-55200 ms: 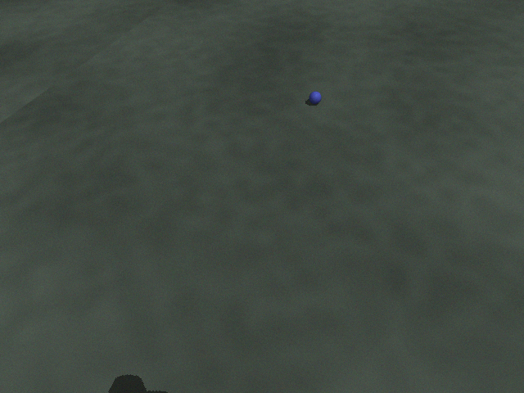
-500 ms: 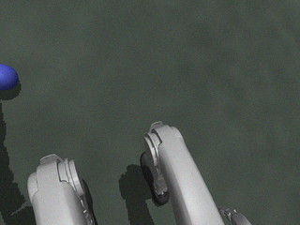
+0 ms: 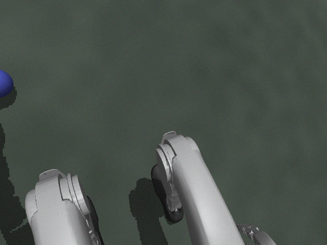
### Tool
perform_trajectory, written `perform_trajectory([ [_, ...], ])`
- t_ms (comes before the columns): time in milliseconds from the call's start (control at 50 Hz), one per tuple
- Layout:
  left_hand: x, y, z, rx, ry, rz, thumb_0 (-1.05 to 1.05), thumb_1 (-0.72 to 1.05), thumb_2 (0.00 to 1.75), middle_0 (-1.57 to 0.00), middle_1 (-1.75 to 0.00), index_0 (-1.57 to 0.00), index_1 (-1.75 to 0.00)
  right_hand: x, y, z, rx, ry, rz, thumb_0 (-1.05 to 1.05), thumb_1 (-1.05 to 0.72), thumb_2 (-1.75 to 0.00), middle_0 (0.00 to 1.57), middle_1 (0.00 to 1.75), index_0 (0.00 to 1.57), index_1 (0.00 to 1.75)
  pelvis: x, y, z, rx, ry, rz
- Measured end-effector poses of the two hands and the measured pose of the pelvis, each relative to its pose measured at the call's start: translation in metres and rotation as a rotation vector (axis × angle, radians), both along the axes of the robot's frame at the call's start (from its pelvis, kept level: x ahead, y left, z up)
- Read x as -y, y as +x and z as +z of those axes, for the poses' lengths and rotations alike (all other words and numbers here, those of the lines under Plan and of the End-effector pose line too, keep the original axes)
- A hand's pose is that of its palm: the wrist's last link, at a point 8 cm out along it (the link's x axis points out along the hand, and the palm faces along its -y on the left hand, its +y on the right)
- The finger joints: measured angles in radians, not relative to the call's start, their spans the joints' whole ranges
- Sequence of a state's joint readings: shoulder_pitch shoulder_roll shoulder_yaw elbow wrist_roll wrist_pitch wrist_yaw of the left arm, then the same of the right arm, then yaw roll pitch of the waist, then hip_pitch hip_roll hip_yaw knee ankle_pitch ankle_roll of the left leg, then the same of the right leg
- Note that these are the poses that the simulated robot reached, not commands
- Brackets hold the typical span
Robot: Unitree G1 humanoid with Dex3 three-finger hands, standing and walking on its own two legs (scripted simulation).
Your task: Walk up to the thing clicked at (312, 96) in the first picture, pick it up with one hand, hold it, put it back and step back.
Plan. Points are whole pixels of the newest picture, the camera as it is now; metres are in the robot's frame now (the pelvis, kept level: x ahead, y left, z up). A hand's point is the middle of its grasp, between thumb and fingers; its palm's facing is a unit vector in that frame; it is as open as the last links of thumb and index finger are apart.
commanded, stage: withdraw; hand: left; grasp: from above
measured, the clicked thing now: out of the picture +0.59 +0.30 -0.33
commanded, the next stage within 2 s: approach in 1.98 s
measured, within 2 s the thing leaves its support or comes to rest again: neither
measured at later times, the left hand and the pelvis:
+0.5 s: hand out of the picture +0.56 +0.32 -0.09, palm faces -0.43 -0.07 -0.90, open 11.8 cm; pelvis +0.00 +0.00 +0.01, yaw +0 degrees
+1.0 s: hand out of the picture +0.57 +0.33 -0.08, palm faces -0.41 -0.07 -0.91, open 12.3 cm; pelvis +0.00 +0.00 +0.00, yaw +0 degrees
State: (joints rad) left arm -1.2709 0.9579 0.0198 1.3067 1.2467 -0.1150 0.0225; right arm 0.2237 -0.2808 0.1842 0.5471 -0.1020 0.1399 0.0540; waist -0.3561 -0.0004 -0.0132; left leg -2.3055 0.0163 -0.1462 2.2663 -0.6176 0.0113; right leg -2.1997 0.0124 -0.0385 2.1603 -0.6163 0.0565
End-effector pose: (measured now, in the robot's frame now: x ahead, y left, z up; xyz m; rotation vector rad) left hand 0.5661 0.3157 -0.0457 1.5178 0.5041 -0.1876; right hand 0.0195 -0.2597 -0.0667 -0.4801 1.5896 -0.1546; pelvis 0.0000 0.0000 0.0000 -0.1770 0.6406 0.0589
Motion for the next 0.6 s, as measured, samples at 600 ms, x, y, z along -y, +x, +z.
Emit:
perform_trajectory([
  [600, 0.001, 0.000, 0.009, 0.001, -0.014, -0.030, 0.00, -0.15, 0.67, -0.42, -0.65, -0.42, -0.64, -0.003, -0.002, 0.011, 0.003, -0.028, 0.004, 0.00, -0.91, -0.89, 0.20, 0.30, 0.20, 0.30, -0.004, -0.003, 0.006, 0.007, -0.010, 0.003],
])
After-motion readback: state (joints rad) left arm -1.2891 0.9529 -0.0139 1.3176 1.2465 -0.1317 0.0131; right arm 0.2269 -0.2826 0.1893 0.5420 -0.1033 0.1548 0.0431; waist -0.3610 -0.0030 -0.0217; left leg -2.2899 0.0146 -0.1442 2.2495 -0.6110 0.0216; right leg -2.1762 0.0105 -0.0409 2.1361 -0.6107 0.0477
